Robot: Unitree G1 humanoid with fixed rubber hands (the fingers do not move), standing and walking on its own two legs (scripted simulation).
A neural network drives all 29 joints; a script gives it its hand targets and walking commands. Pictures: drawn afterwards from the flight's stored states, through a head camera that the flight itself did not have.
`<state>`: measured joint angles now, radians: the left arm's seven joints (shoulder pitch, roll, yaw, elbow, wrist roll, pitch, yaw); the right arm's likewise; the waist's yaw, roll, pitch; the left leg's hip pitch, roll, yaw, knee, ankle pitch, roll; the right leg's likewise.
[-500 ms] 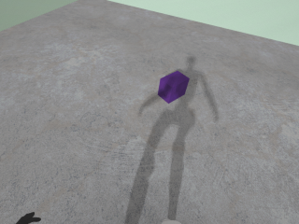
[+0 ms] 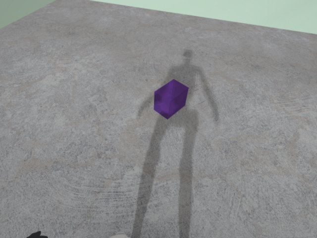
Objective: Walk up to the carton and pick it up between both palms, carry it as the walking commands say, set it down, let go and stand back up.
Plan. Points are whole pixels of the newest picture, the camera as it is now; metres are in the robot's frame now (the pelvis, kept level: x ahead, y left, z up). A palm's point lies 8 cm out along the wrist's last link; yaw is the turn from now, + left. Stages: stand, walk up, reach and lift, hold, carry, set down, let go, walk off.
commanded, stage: walk up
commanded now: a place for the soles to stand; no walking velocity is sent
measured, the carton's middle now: (170, 99) +1.29 -0.14 -0.64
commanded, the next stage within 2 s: none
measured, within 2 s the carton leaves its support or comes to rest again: neither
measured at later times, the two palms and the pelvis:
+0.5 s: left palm (57, 177) +0.31 +0.29 -0.05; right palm (291, 205) +0.24 -0.38 -0.08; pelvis +0.19 -0.04 +0.01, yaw -5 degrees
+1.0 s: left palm (90, 124) +0.50 +0.24 -0.05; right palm (286, 167) +0.37 -0.43 -0.09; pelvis +0.36 -0.08 +0.01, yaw -7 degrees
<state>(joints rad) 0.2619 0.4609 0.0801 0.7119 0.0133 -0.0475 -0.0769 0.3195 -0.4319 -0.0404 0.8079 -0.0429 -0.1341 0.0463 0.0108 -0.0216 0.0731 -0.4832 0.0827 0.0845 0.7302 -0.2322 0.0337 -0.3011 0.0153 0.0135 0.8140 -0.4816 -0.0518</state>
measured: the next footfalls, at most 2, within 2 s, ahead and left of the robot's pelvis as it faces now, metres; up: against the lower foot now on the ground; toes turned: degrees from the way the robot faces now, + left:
right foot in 0.28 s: +0.23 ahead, -0.16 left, +0.00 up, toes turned -11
left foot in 0.60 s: +0.40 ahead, +0.08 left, +0.00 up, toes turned +2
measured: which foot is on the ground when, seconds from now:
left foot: down 0.00-0.30, up 0.32-0.58, down 0.60-0.90, up 0.92-1.00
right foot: down 0.00-0.00, up 0.02-0.26, down 0.28-0.60, up 0.62-0.86, down 0.88-1.00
